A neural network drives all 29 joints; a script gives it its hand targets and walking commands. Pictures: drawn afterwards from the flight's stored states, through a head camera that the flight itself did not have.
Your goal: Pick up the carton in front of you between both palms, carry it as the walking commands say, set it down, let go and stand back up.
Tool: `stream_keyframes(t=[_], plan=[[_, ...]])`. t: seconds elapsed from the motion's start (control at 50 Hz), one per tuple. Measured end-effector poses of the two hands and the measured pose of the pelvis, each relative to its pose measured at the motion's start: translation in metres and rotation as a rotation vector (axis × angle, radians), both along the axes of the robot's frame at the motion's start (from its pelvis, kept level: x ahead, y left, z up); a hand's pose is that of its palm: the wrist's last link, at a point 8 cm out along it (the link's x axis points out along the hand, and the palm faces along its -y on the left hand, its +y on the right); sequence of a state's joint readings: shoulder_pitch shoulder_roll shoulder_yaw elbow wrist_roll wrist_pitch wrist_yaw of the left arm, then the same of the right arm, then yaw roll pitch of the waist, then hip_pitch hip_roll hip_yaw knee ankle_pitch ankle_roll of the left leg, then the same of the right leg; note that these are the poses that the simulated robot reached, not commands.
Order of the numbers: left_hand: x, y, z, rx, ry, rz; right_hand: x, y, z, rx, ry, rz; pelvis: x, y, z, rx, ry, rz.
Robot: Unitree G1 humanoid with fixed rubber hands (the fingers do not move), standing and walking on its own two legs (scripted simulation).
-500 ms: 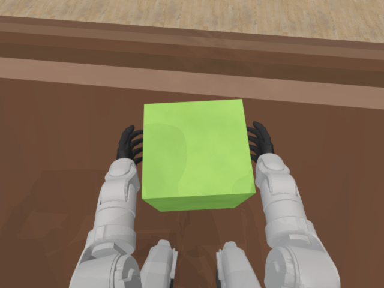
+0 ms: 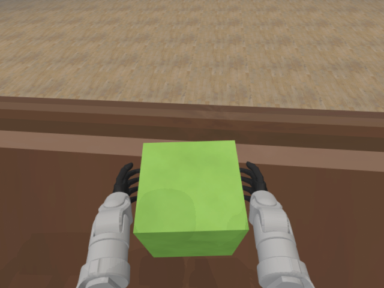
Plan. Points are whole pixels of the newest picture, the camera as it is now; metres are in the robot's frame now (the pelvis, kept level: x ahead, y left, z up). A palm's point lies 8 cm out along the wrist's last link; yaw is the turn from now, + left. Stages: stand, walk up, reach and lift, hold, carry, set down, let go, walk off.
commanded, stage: reach and lift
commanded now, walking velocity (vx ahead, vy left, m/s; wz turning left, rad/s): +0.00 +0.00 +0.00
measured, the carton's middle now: (191, 203) +0.34 +0.02 -0.05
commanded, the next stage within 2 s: hold in 1.12 s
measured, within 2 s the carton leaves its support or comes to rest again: neither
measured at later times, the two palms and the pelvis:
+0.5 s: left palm (114, 201) +0.29 +0.18 +0.04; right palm (256, 200) +0.30 -0.12 +0.04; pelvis +0.00 +0.02 +0.02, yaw -1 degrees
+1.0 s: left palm (121, 195) +0.29 +0.16 +0.06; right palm (268, 198) +0.30 -0.14 +0.05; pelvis +0.01 +0.00 +0.03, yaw -1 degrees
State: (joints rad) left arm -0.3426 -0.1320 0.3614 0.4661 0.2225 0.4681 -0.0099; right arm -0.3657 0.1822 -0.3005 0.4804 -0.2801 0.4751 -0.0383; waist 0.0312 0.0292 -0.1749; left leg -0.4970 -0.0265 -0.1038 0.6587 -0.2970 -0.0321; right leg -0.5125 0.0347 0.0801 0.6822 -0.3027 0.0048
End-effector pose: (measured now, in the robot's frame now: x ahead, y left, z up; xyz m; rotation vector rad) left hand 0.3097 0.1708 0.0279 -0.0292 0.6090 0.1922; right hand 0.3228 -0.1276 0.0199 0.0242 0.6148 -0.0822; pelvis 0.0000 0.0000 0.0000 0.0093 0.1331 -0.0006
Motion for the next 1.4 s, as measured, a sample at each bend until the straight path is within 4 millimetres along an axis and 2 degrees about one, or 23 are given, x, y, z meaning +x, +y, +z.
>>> stream_keyframes(t=[0.12,0.22,0.3,0.48,0.58,0.72,0.8,0.96,1.02,1.14,1.28,1.4], plan=[[-0.007,-0.013,0.005,-0.026,0.048,-0.037,-0.013,-0.014,0.02,-0.048,0.047,-0.021,0.005,-0.002,0.013,-0.01,-0.113,0.009],[-0.007,-0.02,0.01,-0.014,0.067,-0.082,-0.021,-0.021,0.028,-0.051,0.067,-0.054,0.006,0.002,0.019,-0.016,-0.159,0.001],[-0.005,-0.016,0.018,0.014,0.069,-0.096,-0.023,-0.016,0.029,-0.034,0.067,-0.061,0.005,0.008,0.021,-0.016,-0.174,-0.011],[-0.019,0.009,0.014,0.042,0.097,-0.067,-0.025,0.008,0.02,-0.051,0.093,0.002,0.004,0.023,0.023,-0.014,-0.196,-0.013],[-0.014,0.006,0.019,0.024,0.064,-0.069,-0.024,0.006,0.027,-0.053,0.061,-0.012,0.002,0.026,0.021,-0.014,-0.203,-0.006],[0.004,-0.015,0.036,0.004,0.021,-0.101,-0.021,-0.015,0.043,-0.043,0.02,-0.066,0.002,0.021,0.021,-0.012,-0.216,-0.016],[0.006,-0.021,0.041,0.028,0.02,-0.115,-0.02,-0.022,0.046,-0.052,0.019,-0.059,0.005,0.016,0.023,-0.011,-0.221,-0.024],[-0.012,-0.013,0.034,0.059,0.081,-0.085,-0.026,-0.014,0.032,-0.04,0.077,-0.014,0.009,0.007,0.026,-0.01,-0.227,-0.021],[-0.019,-0.009,0.034,0.062,0.077,-0.066,-0.027,-0.01,0.033,-0.042,0.071,0.008,0.007,0.004,0.026,-0.011,-0.233,-0.01],[-0.023,-0.009,0.038,0.041,0.045,-0.051,-0.025,-0.009,0.045,-0.039,0.039,0.002,0.002,0.001,0.025,-0.012,-0.244,0.009],[-0.013,-0.015,0.051,0.015,0.002,-0.07,-0.023,-0.016,0.064,-0.04,0.0,-0.036,0.0,0.002,0.024,-0.013,-0.257,0.007],[-0.018,-0.014,0.062,0.038,-0.01,-0.098,-0.034,-0.015,0.07,-0.071,-0.013,-0.03,0.006,0.009,0.027,-0.015,-0.269,0.001]])
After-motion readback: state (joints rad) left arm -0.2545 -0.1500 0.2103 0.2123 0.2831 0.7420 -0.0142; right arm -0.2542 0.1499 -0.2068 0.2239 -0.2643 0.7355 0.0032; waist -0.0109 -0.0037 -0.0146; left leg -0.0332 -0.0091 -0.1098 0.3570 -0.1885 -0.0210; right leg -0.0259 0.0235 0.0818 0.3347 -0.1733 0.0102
